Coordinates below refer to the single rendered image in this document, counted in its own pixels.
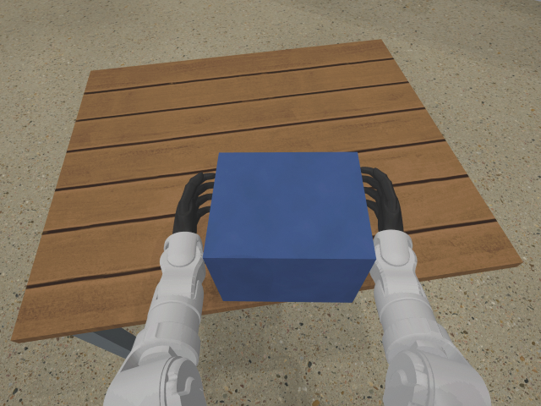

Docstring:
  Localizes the carton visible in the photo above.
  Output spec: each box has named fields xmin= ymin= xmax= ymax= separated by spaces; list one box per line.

xmin=203 ymin=152 xmax=376 ymax=303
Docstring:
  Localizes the robot right upper arm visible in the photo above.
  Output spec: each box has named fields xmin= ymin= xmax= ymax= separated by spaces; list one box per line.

xmin=383 ymin=349 xmax=491 ymax=406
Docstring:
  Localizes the left robot forearm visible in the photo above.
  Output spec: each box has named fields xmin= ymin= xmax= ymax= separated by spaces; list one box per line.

xmin=103 ymin=232 xmax=206 ymax=406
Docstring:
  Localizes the robot right hand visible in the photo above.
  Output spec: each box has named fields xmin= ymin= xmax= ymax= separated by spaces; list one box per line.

xmin=360 ymin=167 xmax=404 ymax=232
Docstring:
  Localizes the right robot forearm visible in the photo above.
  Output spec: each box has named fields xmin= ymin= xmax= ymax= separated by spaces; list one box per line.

xmin=369 ymin=230 xmax=492 ymax=406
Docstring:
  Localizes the table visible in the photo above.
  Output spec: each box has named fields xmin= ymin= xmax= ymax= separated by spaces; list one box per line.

xmin=10 ymin=39 xmax=523 ymax=359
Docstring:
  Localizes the robot left hand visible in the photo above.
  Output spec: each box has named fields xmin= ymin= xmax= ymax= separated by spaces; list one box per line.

xmin=172 ymin=173 xmax=216 ymax=234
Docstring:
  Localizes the robot left upper arm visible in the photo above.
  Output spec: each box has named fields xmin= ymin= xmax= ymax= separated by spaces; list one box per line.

xmin=104 ymin=356 xmax=207 ymax=406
